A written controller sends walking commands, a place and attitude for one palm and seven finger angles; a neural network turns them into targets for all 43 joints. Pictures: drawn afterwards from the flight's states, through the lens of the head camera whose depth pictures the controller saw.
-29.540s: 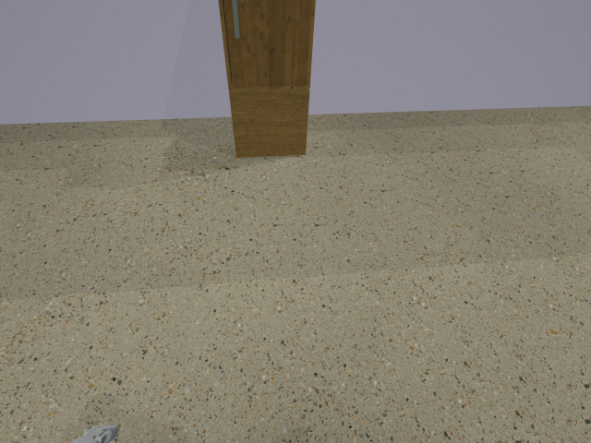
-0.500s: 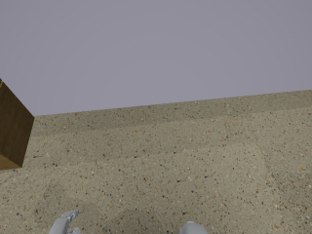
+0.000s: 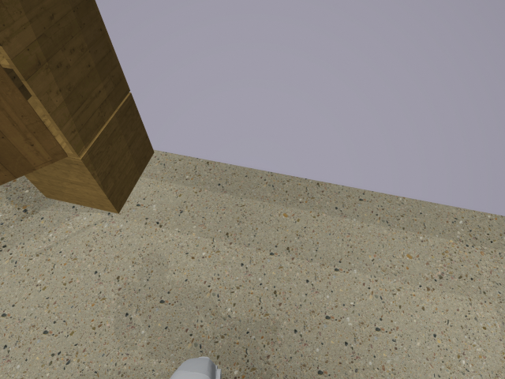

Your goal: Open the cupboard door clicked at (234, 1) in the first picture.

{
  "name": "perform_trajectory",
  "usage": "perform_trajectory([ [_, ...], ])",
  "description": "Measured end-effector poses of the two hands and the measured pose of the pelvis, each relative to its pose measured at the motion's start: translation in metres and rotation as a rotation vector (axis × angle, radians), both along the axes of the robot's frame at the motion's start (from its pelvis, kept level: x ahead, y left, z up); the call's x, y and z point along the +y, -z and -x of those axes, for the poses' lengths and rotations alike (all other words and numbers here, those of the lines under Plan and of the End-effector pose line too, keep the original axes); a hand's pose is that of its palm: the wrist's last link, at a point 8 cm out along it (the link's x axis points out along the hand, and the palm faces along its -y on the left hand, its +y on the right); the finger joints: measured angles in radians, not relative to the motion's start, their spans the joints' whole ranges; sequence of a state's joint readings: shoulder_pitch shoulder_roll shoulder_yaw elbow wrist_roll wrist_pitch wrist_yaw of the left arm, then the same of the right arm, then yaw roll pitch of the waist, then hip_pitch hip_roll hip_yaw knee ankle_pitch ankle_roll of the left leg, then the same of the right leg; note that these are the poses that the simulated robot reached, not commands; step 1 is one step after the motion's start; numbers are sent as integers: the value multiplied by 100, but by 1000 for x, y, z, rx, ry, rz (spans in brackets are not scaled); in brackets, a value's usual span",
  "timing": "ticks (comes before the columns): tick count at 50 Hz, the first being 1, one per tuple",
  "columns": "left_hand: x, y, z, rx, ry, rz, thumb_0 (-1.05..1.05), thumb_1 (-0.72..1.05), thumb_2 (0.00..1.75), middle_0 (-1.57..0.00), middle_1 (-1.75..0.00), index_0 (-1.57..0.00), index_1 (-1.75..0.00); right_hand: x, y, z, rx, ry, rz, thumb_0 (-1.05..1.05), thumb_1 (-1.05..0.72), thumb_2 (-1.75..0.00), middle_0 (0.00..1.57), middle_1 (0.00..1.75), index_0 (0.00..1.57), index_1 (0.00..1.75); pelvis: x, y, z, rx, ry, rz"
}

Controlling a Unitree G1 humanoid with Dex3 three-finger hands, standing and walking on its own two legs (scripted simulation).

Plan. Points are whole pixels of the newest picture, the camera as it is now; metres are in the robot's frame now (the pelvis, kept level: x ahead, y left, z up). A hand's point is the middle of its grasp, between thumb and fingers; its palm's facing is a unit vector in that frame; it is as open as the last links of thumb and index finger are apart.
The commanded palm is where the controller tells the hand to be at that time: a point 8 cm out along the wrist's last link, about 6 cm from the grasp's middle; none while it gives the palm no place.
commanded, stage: turn to face it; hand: left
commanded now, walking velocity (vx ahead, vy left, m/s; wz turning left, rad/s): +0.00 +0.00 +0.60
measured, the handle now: out of the picture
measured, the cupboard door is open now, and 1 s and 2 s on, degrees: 49 49 49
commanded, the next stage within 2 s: take the last steps up to it in 1.00 s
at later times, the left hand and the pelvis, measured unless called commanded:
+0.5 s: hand out of the picture +0.08 +0.26 -0.16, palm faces +0.27 -0.93 -0.24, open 7.3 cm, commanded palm none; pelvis +0.01 +0.03 +0.00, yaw +15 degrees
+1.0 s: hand out of the picture -0.05 +0.17 -0.16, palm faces +0.56 -0.79 -0.24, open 7.3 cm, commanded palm none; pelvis +0.02 -0.02 +0.00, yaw +33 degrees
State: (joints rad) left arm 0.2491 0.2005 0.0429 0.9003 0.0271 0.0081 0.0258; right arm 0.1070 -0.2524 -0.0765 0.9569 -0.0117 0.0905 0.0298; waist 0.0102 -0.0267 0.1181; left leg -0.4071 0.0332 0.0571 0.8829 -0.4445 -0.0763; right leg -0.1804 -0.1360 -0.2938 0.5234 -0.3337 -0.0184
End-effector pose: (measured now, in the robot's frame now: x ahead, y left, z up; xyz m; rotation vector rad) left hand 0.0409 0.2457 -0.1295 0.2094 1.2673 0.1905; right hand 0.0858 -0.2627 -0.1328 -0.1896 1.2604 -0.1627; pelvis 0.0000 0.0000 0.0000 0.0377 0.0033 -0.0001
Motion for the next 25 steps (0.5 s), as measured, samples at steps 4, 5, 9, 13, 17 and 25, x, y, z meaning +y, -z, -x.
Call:
perform_trajectory([
  [4, 26, 18, 36, 60, -85, 12, 1, 91, 89, -21, -30, -21, -30, 27, -6, -49, -89, -104, 21, 1, -92, -90, 19, 30, 19, 30, 15, 9, -2, 1, -52, 19],
  [5, 33, 25, 43, 73, -104, 17, 1, 91, 89, -21, -30, -21, -30, 34, -6, -60, -118, -129, 28, 1, -92, -90, 19, 30, 19, 30, 21, 15, -4, 4, -62, 28],
  [9, 55, 35, 54, 108, -165, 18, 1, 91, 89, -20, -30, -20, -30, 59, -14, -79, -166, -202, 49, 0, -91, -90, 20, 30, 19, 30, 32, 17, -3, 5, -109, 35],
  [13, 65, 24, 38, 44, -190, 25, 1, 91, 89, -20, -30, -20, -30, 72, -22, -74, -133, -232, 60, 0, -91, -90, 20, 30, 20, 30, 39, 5, -4, 6, -149, 54],
  [17, 69, 12, 17, -37, -197, 25, 1, 91, 89, -20, -30, -20, -30, 77, -23, -61, -86, -241, 50, 0, -91, -90, 20, 30, 20, 30, 41, -2, -6, 6, -185, 63],
  [25, 60, -1, -16, -135, -217, 4, 1, 91, 89, -20, -30, -20, -30, 62, -13, -30, 32, -240, 30, 1, -91, -90, 20, 30, 20, 30, 27, -4, -12, 15, -266, 62],
])
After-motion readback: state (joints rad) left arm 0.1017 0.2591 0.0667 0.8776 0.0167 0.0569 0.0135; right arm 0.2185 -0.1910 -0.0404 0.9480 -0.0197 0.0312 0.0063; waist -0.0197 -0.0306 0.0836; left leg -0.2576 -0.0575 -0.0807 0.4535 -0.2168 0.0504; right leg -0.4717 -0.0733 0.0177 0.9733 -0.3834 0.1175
